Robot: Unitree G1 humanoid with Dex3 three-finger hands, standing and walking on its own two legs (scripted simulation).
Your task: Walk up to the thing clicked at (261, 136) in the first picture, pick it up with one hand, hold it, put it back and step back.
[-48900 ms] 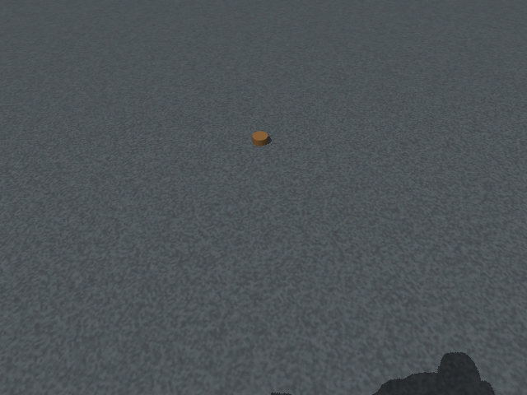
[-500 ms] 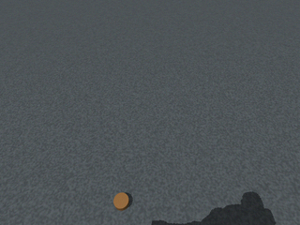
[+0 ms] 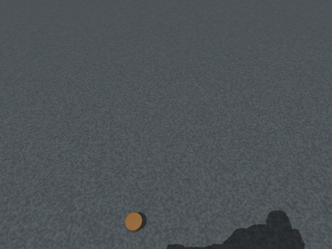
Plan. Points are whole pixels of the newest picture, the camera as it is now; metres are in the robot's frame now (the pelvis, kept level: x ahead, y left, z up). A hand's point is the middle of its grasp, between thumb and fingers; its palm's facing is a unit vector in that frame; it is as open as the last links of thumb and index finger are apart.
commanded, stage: stand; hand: left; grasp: from above
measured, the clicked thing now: (134, 222) +0.44 +0.25 -0.76
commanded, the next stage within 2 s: step back in 0.14 s
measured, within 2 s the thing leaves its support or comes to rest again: neither
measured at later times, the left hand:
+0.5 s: hand out of the picture +0.05 +0.28 -0.18, palm faces -0.02 -0.91 -0.41, open 7.4 cm
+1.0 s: hand out of the picture -0.09 +0.24 -0.16, palm faces +0.06 -0.89 -0.45, open 7.4 cm
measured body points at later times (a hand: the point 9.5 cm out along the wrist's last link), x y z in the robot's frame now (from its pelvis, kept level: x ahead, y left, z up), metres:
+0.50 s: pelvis -0.07 +0.00 -0.03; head -0.01 +0.00 +0.41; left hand +0.05 +0.33 -0.15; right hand +0.04 -0.32 -0.15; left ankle +0.02 +0.13 -0.75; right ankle -0.05 -0.12 -0.73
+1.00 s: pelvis -0.18 -0.03 -0.02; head -0.09 -0.05 +0.42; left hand -0.09 +0.29 -0.13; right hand -0.08 -0.34 -0.17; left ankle -0.21 +0.10 -0.71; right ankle -0.14 -0.13 -0.75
